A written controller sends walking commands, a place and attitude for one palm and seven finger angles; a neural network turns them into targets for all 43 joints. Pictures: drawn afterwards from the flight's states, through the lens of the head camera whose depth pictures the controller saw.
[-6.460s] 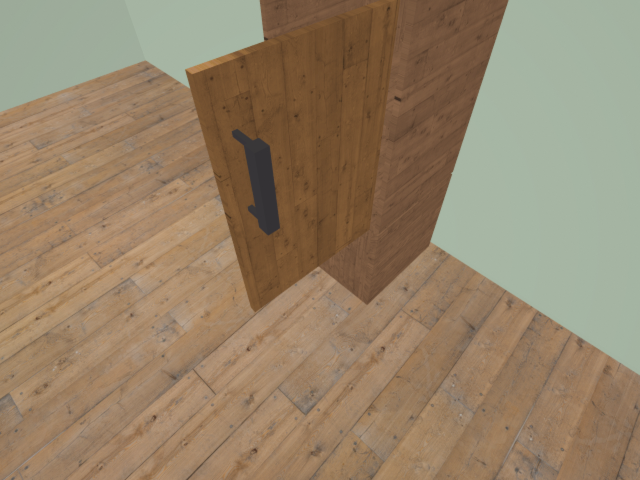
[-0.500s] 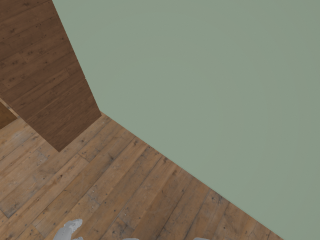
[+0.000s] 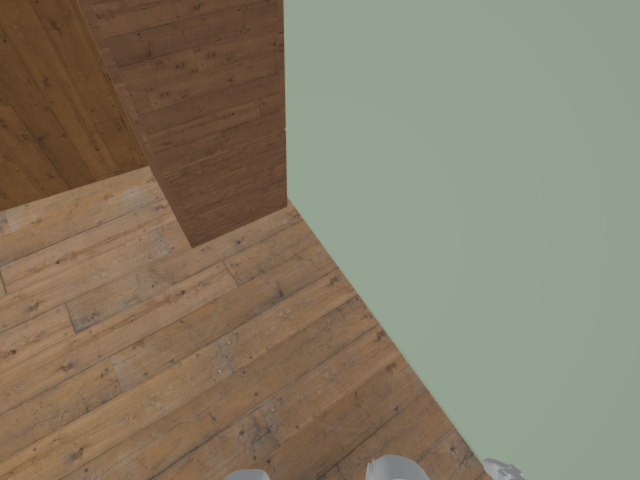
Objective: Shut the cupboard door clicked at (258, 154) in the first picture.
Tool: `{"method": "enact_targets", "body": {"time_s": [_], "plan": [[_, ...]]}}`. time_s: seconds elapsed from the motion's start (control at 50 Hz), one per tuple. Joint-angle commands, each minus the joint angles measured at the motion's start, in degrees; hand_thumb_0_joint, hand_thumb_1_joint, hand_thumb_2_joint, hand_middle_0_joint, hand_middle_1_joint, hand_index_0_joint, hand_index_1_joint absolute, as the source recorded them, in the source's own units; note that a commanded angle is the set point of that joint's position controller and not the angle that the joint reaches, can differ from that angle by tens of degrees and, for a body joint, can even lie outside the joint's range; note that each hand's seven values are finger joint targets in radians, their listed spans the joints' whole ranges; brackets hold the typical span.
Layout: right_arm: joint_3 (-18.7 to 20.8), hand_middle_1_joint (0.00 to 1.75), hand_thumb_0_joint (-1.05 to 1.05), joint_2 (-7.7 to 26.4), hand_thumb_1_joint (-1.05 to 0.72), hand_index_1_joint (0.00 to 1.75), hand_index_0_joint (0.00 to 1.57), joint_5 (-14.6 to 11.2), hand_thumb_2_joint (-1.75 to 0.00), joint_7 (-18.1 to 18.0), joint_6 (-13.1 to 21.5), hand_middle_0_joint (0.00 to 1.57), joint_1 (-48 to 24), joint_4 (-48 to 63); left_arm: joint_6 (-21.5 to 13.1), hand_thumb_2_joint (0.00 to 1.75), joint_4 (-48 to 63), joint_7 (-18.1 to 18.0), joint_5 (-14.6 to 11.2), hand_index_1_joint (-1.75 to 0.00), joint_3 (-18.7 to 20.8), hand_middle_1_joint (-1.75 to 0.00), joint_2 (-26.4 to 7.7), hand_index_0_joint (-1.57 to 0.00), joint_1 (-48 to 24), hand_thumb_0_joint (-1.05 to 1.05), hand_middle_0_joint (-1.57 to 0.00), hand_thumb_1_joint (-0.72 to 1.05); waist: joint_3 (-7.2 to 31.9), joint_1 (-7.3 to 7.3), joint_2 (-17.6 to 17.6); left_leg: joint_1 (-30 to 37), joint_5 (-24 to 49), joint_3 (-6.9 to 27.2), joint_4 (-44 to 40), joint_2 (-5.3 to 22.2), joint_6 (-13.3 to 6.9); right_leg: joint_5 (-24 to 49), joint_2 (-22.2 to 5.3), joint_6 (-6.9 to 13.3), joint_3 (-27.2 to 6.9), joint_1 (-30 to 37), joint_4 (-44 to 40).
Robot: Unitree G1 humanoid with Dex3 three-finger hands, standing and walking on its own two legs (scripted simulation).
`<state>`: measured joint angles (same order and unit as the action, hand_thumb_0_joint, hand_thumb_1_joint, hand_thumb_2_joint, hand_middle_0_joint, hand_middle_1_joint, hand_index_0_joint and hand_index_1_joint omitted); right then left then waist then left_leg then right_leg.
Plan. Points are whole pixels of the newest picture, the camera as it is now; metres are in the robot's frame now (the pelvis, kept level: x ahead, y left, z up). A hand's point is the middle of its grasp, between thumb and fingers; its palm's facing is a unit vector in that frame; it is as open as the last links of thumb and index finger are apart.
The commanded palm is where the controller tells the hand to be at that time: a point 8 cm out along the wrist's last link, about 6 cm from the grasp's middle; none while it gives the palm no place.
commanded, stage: turn to face it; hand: left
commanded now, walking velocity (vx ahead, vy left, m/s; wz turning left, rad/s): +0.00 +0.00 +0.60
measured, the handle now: out of the picture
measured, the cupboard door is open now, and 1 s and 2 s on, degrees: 87 87 87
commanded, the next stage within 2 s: take the last steps up to it in 0.78 s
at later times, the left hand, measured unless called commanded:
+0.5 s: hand out of the picture +0.05 +0.15 -0.15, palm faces +0.31 -0.92 -0.24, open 7.3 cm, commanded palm none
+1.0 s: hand out of the picture +0.02 +0.17 -0.16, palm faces +0.48 -0.84 -0.25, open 7.4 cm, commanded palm none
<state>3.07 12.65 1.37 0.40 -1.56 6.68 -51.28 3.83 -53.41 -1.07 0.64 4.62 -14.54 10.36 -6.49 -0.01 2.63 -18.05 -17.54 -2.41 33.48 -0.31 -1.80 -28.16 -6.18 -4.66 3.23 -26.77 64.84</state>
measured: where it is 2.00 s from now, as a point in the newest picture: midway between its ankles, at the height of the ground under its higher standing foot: (237, 441)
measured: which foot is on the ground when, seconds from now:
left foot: down 0.00-0.24, up 0.26-0.60, down 0.62-1.00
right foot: up 0.00-0.24, down 0.26-0.62, up 0.64-0.98, down 1.00-1.00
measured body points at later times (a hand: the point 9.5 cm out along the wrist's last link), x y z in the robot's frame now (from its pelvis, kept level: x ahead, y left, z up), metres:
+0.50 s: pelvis +0.03 -0.05 +0.01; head +0.09 -0.04 +0.45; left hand +0.04 +0.20 -0.13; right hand +0.18 -0.28 -0.14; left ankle -0.03 +0.08 -0.67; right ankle +0.03 -0.16 -0.73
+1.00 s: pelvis +0.05 -0.04 +0.00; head +0.08 -0.03 +0.45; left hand -0.01 +0.22 -0.14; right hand +0.21 -0.22 -0.16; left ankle -0.01 +0.07 -0.73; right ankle +0.09 -0.16 -0.73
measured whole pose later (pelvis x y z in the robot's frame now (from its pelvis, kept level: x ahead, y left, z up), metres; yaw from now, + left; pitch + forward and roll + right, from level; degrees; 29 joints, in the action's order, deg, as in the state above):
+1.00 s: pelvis +0.05 -0.04 +0.00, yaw +27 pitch +0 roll +1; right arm 2.0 10.4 1.1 0.2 -2.5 10.4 -56.1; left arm 1.1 -54.7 -0.3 0.9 3.2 -11.8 11.3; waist -3.4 -0.3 -0.5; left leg -15.7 -18.0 -0.5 32.7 -0.4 -0.4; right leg -20.1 -3.6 -2.0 3.4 -14.3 32.1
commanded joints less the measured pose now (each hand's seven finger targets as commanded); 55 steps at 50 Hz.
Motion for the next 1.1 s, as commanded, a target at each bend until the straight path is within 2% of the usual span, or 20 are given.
{"method": "enact_targets", "body": {"time_s": [0.0, 0.12, 0.18, 0.2, 0.22, 0.24, 0.3, 0.36, 0.48, 0.54, 0.56, 0.6, 0.66, 0.72, 0.86, 0.92, 0.94, 0.98, 1.0, 1.08], "plan": [[2.9, 0.3, 0.0, 11.07, -0.9, 0.3, 0.2, 0.0, -0.9, -1.28, 0.98, 0.2, 4.65, 1.73, -2.19, 0.9, 5.81, 0.44, 0.12, -0.3, 0.46, -0.3, -3.23, -0.2, -1.34, 0.0, -0.2, 0.9, 10.49, 1.42, -10.56, 12.44, 33.92, 13.43, -11.46, 13.95, -7.44, 3.96, 0.39, -0.38, -2.83, -4.17, -2.96], [3.66, 0.3, 0.0, 11.69, -0.9, 0.3, 0.2, 0.38, -0.9, -0.78, 0.14, 0.2, 3.44, 1.81, -2.5, 0.9, 7.03, 0.36, 0.0, -0.3, 0.09, -0.3, -2.82, -0.2, -2.28, 0.0, -0.2, 0.9, 9.56, 1.21, -12.38, 8.1, 28.71, 17.06, -10.44, 12.26, -7.02, 3.66, 3.93, 0.12, -0.81, 4.33, -19.78], [3.87, 0.3, 0.0, 11.23, -0.9, 0.3, 0.2, -0.08, -0.9, -0.66, -0.32, 0.2, 0.36, 2.85, -3.28, 0.9, 6.11, 0.07, -0.23, -0.3, 0.44, -0.3, -3.6, -0.2, 2.41, 0.0, -0.2, 0.9, 9.74, -1.5, -11.9, 0.87, 24.07, 18.08, -6.51, 9.88, -4.69, 12.66, 4.98, 0.84, 0.14, 16.44, -33.77], [3.79, 0.3, 0.0, 9.57, -0.9, 0.3, 0.2, -0.51, -0.9, -0.43, -0.36, 0.2, 0.24, 3.27, -3.93, 0.9, 5.63, -0.25, 0.07, -0.3, 0.97, -0.3, -5.8, -0.2, 4.86, 0.0, -0.2, 0.9, 9.84, -2.79, -6.34, -5.02, 15.25, 16.51, -2.02, 6.52, -1.84, 17.37, 1.31, 1.59, -3.01, 24.03, -42.01], [3.32, 0.3, 0.0, 5.72, -0.9, 0.3, 0.2, -1.09, -0.9, 0.03, -0.3, 0.2, 1.3, 4.15, -4.63, 0.9, 5.42, -0.86, 1.11, -0.3, 2.11, -0.3, -11.27, -0.2, 6.76, 0.0, -0.2, 0.9, 11.55, -3.48, 10.44, -15.45, -4.63, 7.65, 10.58, -1.69, 2.77, 22.54, -13.76, 6.59, -17.99, 31.64, -47.33], [3.44, 0.3, 0.0, 6.32, -0.9, 0.3, 0.2, -0.73, -0.9, 0.24, -0.54, 0.2, 1.12, 4.87, -4.4, 0.9, 5.81, -0.83, 1.01, -0.3, 1.67, -0.3, -13.13, -0.2, 6.71, 0.0, -0.2, 0.9, 10.71, -3.46, 14.08, -15.15, -19.6, 4.7, 25.55, -3.45, 3.77, 27.65, -23.26, 12.46, -22.2, 24.75, -48.41], [3.4, 0.3, 0.0, 6.09, -0.9, 0.3, 0.2, -0.27, -0.9, 0.87, -1.93, 0.2, 1.37, 2.15, -4.49, 0.9, 7.34, -1.02, 0.35, -0.3, 0.05, -0.3, -6.4, -0.2, -1.25, 0.0, -0.2, 0.9, 5.1, 0.83, 10.31, -15.73, -8.39, 5.58, 40.08, 1.57, 4.65, 29.14, -14.16, 11.27, -9.21, 16.29, -46.57], [2.39, 0.3, 0.0, 4.21, -0.9, 0.3, 0.2, -0.51, -0.9, 1.3, -1.87, 0.2, 0.9, 1.71, -4.93, 0.9, 7.04, -1.12, 0.58, -0.3, -0.05, -0.3, -5.55, -0.2, 0.53, 0.0, -0.2, 0.9, 7.27, 0.46, 9.6, -14.2, -7.06, 2.27, 32.49, 2.05, 5.66, 41.54, -12.33, 10.06, -1.44, 21.09, -43.6], [0.97, 0.3, 0.0, 2.28, -0.9, 0.3, 0.2, -0.92, -0.9, 1.25, -0.97, 0.2, -3.09, 2.49, -4.78, 0.9, 3.93, -0.81, 1.13, -0.3, 1.33, -0.3, -8.7, -0.2, 6.74, 0.0, -0.2, 0.9, 8.53, -2.73, 9.08, -7.45, -9.2, -3.13, 11.47, 0.64, 4.65, 51.15, -14.39, 10.73, 0.98, 25.74, -38.98], [1.01, 0.3, 0.0, 3.36, -0.9, 0.3, 0.2, -0.69, -0.9, 0.93, -0.32, 0.2, 1.18, 1.46, -4.55, 0.9, 3.39, -0.47, 0.71, -0.3, 1.64, -0.3, -8.86, -0.2, 5.15, 0.0, -0.2, 0.9, 9.68, -0.08, 8.49, 2.02, 0.16, -4.63, -1.94, -0.4, 3.44, 46.82, -13.01, 7.64, 4.39, 22.01, -33.44], [1.52, 0.3, 0.0, 5.55, -0.9, 0.3, 0.2, -0.43, -0.9, 0.86, 0.2, 0.2, 4.14, 0.59, -4.38, 0.9, 3.58, -0.26, 0.14, -0.3, 1.57, -0.3, -8.31, -0.2, 4.34, 0.0, -0.2, 0.9, 11.33, 1.89, 3.92, 10.37, 9.03, -3.33, -8.94, 1.43, 2.27, 42.65, -12.1, 5.27, 5.83, 16.87, -27.33], [3.65, 0.3, 0.0, 15.67, -0.9, 0.3, 0.2, 0.0, -0.9, -0.04, 0.42, 0.2, 10.42, -0.34, -3.56, 0.9, 6.99, 0.01, -0.16, -0.3, -0.51, -0.3, -2.3, -0.2, 2.0, 0.0, -0.2, 0.9, 14.46, 5.18, -20.29, 20.09, 45.26, 22.73, -11.93, 24.87, -11.46, -10.83, -1.15, 0.18, 4.07, -2.78, -6.61], [2.54, 0.3, 0.0, 11.55, -0.9, 0.3, 0.2, 0.06, -0.9, -1.85, 0.69, 0.2, 6.11, -0.13, -2.25, 0.9, 4.17, -0.24, -0.02, -0.3, -0.15, -0.3, -3.01, -0.2, -1.12, 0.0, -0.2, 0.9, 10.45, 3.11, -13.92, 13.22, 38.25, 16.23, -11.61, 19.67, -10.62, -2.99, -1.27, 0.67, -3.8, -4.36, 0.82], [1.48, 0.3, 0.0, 9.3, -0.9, 0.3, 0.2, -0.04, -0.9, -2.02, 1.21, 0.2, 3.15, 0.16, -2.02, 0.9, 1.64, 0.48, 0.15, -0.3, -0.21, -0.3, -2.17, -0.2, 2.15, 0.0, -0.2, 0.9, 9.03, 0.39, -10.16, 11.87, 36.86, 9.8, -12.3, 15.12, -8.08, 2.74, -0.07, 0.67, -2.42, -1.89, -2.28], [1.68, 0.3, 0.0, 8.83, -0.9, 0.3, 0.2, 0.24, -0.9, -1.6, 0.63, 0.2, 3.46, -1.23, -2.2, 0.9, 1.45, 0.44, 0.13, -0.3, -0.94, -0.3, -0.93, -0.2, 1.6, 0.0, -0.2, 0.9, 8.31, 0.76, -12.01, 9.29, 27.05, 11.22, -13.14, 14.12, -7.83, 2.64, 2.77, 1.21, 0.37, 5.93, -19.38], [1.79, 0.3, 0.0, 8.77, -0.9, 0.3, 0.2, -0.1, -0.9, -1.22, 0.46, 0.2, 2.68, -1.56, -3.42, 0.9, 0.27, 0.76, 0.27, -0.3, -0.55, -0.3, -1.12, -0.2, 5.69, 0.0, -0.2, 0.9, 9.13, -1.37, -11.48, 3.91, 10.57, 11.47, -10.79, 10.92, -5.68, 9.04, 4.57, 1.75, 2.19, 16.41, -32.72], [1.74, 0.3, 0.0, 7.38, -0.9, 0.3, 0.2, -0.45, -0.9, -0.98, 0.44, 0.2, 2.03, -1.27, -4.08, 0.9, -0.53, 0.73, 0.5, -0.3, -0.06, -0.3, -2.47, -0.2, 8.39, 0.0, -0.2, 0.9, 8.7, -2.96, -7.46, -1.74, 0.72, 9.81, -6.82, 7.86, -3.44, 11.33, 2.79, 2.1, 0.99, 23.43, -40.85], [1.18, 0.3, 0.0, 3.45, -0.9, 0.3, 0.2, -0.55, -0.9, 0.1, 0.5, 0.2, -0.54, 1.97, -4.84, 0.9, -0.92, 0.25, 1.34, -0.3, 1.67, -0.3, -11.07, -0.2, 13.37, 0.0, -0.2, 0.9, 4.22, -6.51, 16.02, -20.92, -19.16, 1.52, 19.87, -2.64, 2.18, -2.34, -21.5, 11.77, -28.29, 28.31, -55.61], [1.79, 0.3, 0.0, 6.04, -0.9, 0.3, 0.2, 0.05, -0.9, 0.34, 0.14, 0.2, -2.64, 2.13, -5.31, 0.9, -0.65, -0.05, 0.86, -0.3, 1.36, -0.3, -9.91, -0.2, 12.91, 0.0, -0.2, 0.9, 1.59, -5.9, 11.39, -21.6, -14.15, 6.21, 28.57, 0.53, 2.02, -5.56, -22.39, 13.83, -29.91, 21.59, -57.16], [1.76, 0.3, 0.0, 3.65, -0.9, 0.3, 0.2, 0.15, -0.9, 1.74, -0.23, 0.2, 0.86, -1.26, -7.08, 0.9, -0.45, 0.06, 0.57, -0.3, 0.11, -0.3, -3.59, -0.2, 6.94, 0.0, -0.2, 0.9, 0.45, -1.18, 8.13, -20.03, 1.76, 4.46, 33.5, 4.08, 4.0, 10.32, -13.78, 8.79, -8.96, 19.02, -54.98]]}}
